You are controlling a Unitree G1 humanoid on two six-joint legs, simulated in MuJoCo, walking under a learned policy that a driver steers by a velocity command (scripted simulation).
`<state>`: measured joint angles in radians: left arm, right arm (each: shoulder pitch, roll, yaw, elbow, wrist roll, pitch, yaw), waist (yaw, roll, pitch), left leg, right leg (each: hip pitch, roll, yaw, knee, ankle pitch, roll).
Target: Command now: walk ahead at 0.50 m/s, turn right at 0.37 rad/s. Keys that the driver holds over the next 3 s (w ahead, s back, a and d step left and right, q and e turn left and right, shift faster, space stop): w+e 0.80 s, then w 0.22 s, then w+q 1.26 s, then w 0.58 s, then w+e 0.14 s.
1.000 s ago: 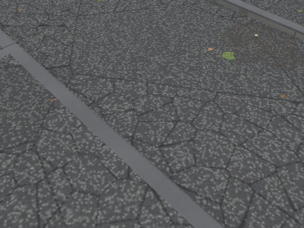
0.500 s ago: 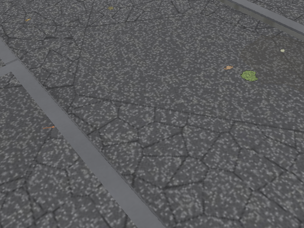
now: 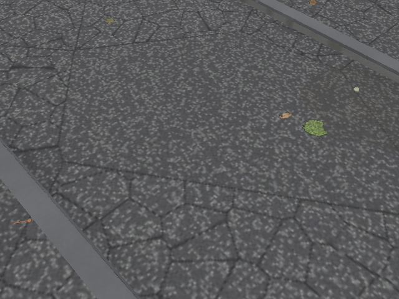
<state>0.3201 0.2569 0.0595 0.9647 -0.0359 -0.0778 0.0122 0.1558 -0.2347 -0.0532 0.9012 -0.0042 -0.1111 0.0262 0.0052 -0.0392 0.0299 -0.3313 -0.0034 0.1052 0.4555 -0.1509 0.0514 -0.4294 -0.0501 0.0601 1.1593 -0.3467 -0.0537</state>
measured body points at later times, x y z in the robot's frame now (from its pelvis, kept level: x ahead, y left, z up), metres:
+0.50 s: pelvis +0.26 -0.08 -0.06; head +0.30 -0.10 +0.39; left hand +0.51 +0.12 -0.16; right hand +0.19 -0.36 -0.20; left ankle +0.08 +0.10 -0.68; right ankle +0.32 -0.17 -0.79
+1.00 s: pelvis +0.56 -0.16 -0.06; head +0.58 -0.18 +0.39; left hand +0.74 +0.05 -0.19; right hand +0.59 -0.48 -0.15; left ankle +0.69 -0.13 -0.79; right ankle +0.36 -0.19 -0.71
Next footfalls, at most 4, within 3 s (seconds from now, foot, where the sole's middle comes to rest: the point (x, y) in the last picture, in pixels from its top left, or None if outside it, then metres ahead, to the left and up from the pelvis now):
0.46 right None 0.36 -0.18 -0.82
0.92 left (240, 236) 0.72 -0.15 -0.82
1.40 right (321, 224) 0.78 -0.47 -0.82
1.88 left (265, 152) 1.13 -0.28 -0.82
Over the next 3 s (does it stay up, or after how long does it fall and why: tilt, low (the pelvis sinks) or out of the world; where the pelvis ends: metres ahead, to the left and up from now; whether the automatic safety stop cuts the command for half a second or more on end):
stays up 1.55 -0.29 -0.05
